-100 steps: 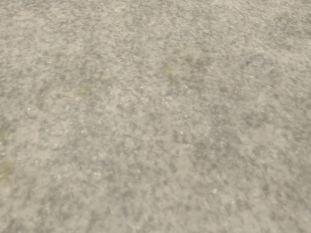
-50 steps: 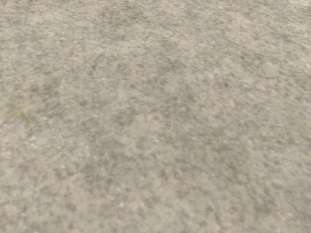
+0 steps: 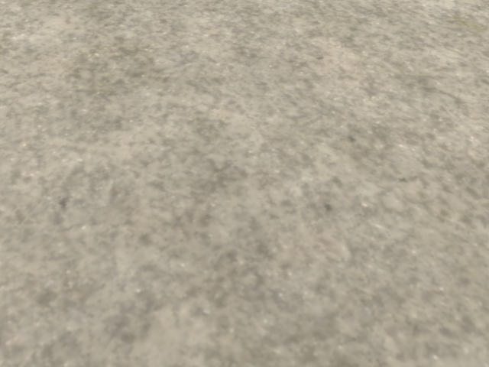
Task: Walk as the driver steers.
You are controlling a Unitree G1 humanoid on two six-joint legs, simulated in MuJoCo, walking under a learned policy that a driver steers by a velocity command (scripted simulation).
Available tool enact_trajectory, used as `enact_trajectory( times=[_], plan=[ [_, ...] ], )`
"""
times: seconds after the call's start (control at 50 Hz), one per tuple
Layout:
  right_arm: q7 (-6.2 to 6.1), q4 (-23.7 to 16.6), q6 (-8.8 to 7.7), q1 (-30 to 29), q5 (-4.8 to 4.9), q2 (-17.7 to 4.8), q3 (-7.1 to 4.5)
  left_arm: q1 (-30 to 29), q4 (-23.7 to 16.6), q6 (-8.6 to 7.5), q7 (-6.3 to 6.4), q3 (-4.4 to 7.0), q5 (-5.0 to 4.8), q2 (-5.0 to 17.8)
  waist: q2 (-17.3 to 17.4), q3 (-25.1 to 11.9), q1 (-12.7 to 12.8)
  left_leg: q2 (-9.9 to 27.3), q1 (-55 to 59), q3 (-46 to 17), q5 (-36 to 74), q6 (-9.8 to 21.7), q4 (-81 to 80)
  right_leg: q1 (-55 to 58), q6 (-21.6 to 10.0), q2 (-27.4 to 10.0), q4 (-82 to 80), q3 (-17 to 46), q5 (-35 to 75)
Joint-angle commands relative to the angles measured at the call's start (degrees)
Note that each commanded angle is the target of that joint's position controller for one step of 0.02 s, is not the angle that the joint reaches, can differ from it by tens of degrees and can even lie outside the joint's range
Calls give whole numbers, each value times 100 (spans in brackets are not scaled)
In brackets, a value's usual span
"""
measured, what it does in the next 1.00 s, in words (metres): walks ahead, turning left: right foot, then left foot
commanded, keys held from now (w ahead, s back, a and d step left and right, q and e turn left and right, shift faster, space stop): w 0.14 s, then w+q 0.80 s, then w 0.06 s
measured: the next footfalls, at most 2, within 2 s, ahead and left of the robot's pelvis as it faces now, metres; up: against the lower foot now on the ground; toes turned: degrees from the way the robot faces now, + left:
right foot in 0.40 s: +0.39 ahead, -0.12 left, +0.00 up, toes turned +4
left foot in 0.94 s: +0.59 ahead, +0.15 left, +0.00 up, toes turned +29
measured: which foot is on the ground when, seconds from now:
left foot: down 0.00-0.42, up 0.44-0.92, down 0.94-1.00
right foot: up 0.00-0.38, down 0.40-0.96, up 0.98-1.00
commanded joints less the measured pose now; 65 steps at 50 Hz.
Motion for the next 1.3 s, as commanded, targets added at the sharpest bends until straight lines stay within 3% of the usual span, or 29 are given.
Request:
enact_trajectory(
  times=[0.02, 0.08, 0.14, 0.2, 0.28, 0.34, 0.38, 0.4, 0.42, 0.44, 0.46, 0.48, 0.5, 0.52, 0.54, 0.62, 0.72, 0.82, 0.88, 0.92, 0.94, 0.96, 0.98, 1.0, 1.02, 1.04, 1.08, 1.16, 1.3],
  plan=[
    [-10, 22, -155, 499, 40, -397, -82, 347, -192, 85, -85, 76, 77, 354, 450, -259, 30, 1562, 822, -1777, 972, 706, -1742, -919, 105, -495, -24, 179, 372],
    [-3, 239, -239, 818, 81, -572, -131, -104, -334, 173, -146, 59, 90, 275, 418, -88, 41, 1444, 824, -1371, 1179, 734, -2022, -1368, 264, -652, -472, -9, 787],
    [-4, 402, -222, 1114, 96, -534, -113, -898, -589, 178, -164, 41, 76, 271, 421, 126, -123, 1270, 1027, -1077, 1405, 649, -2156, -1862, 407, -757, -1300, -190, 1433],
    [-18, 539, -207, 1409, 109, -523, -97, -1593, -817, 138, -169, -20, 54, 163, 436, 189, -308, 1141, 1121, -1024, 1769, 574, -2041, -1706, 510, -636, -2351, -346, 1927],
    [-74, 652, -158, 1693, 56, -631, -120, -2141, -1020, 93, -135, -38, 21, 220, 511, 148, -479, 1274, 1641, -1254, 2264, 609, -1643, -1571, 516, -432, -3071, -360, 1959],
    [-128, 621, -117, 1521, 7, -758, -171, -2030, -1093, 5, -96, 14, -4, 398, 591, 73, -301, 1433, 1869, -1517, 2717, 529, -1202, -1104, 369, -323, -3457, -236, 1405],
    [-120, 564, -104, 1270, 23, -830, -207, -964, -794, -102, -19, 124, 12, 602, 473, -403, 194, 1211, 1675, -1422, 3350, 355, -74, 330, 188, -86, -4017, -307, 1159],
    [-98, 488, -122, 1223, 71, -704, -179, -50, -569, -184, 60, 231, 118, 885, 153, -1018, 543, 878, 998, -1196, 2668, 242, 1154, 1698, -12, -540, -4140, 109, 1118],
    [-87, 208, -136, 1409, 207, -215, -70, 684, -606, -204, 146, 359, 278, 1430, -707, -1957, 633, 287, -358, -786, 359, 61, 2994, 3227, -336, -2199, -4333, 1996, 278],
    [-105, 142, -83, 1778, 251, -218, -107, 430, -603, -75, 118, 426, 162, 1569, -1575, -2272, 324, -220, -1605, -716, -2094, 34, 4077, 3533, -823, -2844, -5086, 3891, -81],
    [-141, 273, 11, 1536, 118, -616, -205, -94, -735, -21, 88, 311, 82, 989, -580, -1373, 154, 265, -1921, -972, -1707, 82, 4423, 2781, -701, -2576, -5147, 3191, -594],
    [-81, 250, 21, 1198, 86, -531, -211, -471, -788, -48, 67, 212, 36, 574, -177, -696, 86, 467, -1877, -982, -1213, 53, 4271, 1996, -576, -2266, -5312, 2329, -326],
    [-37, 224, 47, 1083, 79, -366, -198, -635, -776, -83, 63, 175, 47, 418, -198, -391, -42, 627, -1680, -952, -929, 9, 4038, 1470, -409, -2005, -5509, 1666, 232],
    [9, 190, 115, 1001, -14, -345, -217, -596, -701, -129, 91, 152, 23, 338, -356, -236, -131, 740, -1556, -932, -816, -51, 3878, 1163, -313, -1824, -5608, 1186, 694],
    [57, 201, 195, 1051, -58, -260, -207, -552, -643, -176, 102, 150, 10, 321, -414, -214, -213, 768, -1449, -880, -709, -114, 3868, 1022, -256, -1711, -5668, 836, 1025],
    [168, -75, 331, 472, -65, -185, -207, -221, -485, -329, 89, 208, -53, 421, -304, -163, -249, 867, -1965, -769, -77, -250, 3728, 1150, -332, -1673, -5853, 43, 1908],
    [274, -478, 317, -551, -53, -106, -122, 39, -344, -309, 81, 219, -15, 439, -276, 91, -96, 833, -2131, -473, 868, -331, 2314, 1289, -299, -1484, -5862, -797, 2440],
    [345, -825, 299, -1323, -101, -139, -66, 469, -175, -225, 139, 281, -9, 661, -271, 218, 120, 677, -1862, 16, 659, -53, 1183, 1992, -234, -1723, -5607, -1217, 3117],
    [303, -844, 305, -1159, -132, -247, -120, 506, -125, -100, 186, 327, 14, 843, -412, 8, -30, 259, -1281, 319, -180, 258, 895, 2424, -131, -1778, -4713, -1512, 5171],
    [226, -578, 247, -174, -138, -436, -244, 481, -139, 24, 185, 373, 8, 1013, -407, -600, -448, -196, -129, 389, -570, 544, 563, 2362, -84, -1750, -3049, -1629, 5972],
    [142, -263, 195, 799, -195, -681, -376, 399, -230, 58, 167, 364, 0, 997, -83, -1140, -895, -147, 1258, 23, -424, 765, 122, 1560, 103, -1628, -1585, -1715, 4986],
    [51, -230, 185, 1159, -253, -1344, -554, 572, -569, 26, 93, 213, -93, 371, 1024, -1754, -804, 1544, 3114, -2426, -1086, 1346, -104, -676, 398, -1063, 389, -1687, 1350],
    [22, -362, 237, 1152, -64, -1620, -595, 230, -873, -42, 26, 261, -58, 530, 1155, -2111, -741, 2456, 3568, -4952, -522, 1849, -1086, -1997, 585, -99, 1561, -620, -1210],
    [-33, -248, 280, 1018, -1, -1407, -541, -382, -943, -70, 7, 280, -42, 643, 368, -1329, -770, 2251, 3129, -3865, 2, 1611, -1165, -2521, 510, -493, 1517, -87, -545],
    [-68, -208, 247, 724, 34, -1067, -451, -316, -898, -134, -5, 220, -107, 509, 255, -739, -530, 2067, 2305, -3072, 661, 1400, -1189, -2331, 455, -710, 1057, -107, -25],
    [-75, -211, 190, 441, 30, -786, -369, -158, -751, -130, 0, 218, -74, 458, 53, -450, -261, 1720, 1689, -2494, 1249, 1105, -1275, -1921, 431, -880, 512, -74, 169],
    [-71, -188, 63, 193, 77, -514, -258, 174, -588, 66, -26, 212, 112, 408, 228, -427, 43, 1325, 1059, -1821, 1860, 866, -1453, -1206, 487, -967, 28, -49, 313],
    [-41, 55, -108, 655, 112, -663, -268, -222, -674, 237, -120, 220, 104, 318, 310, -253, 3, 1125, 1066, -1461, 2173, 780, -1769, -1525, 588, -928, -590, -195, 869],
    [-80, 304, -176, 1180, 20, -543, -175, -1355, -933, 215, -174, 177, -21, 260, 436, 129, -377, 1193, 1826, -776, 2261, 377, -2067, -2225, 403, -675, -2004, -163, 1973]
  ],
)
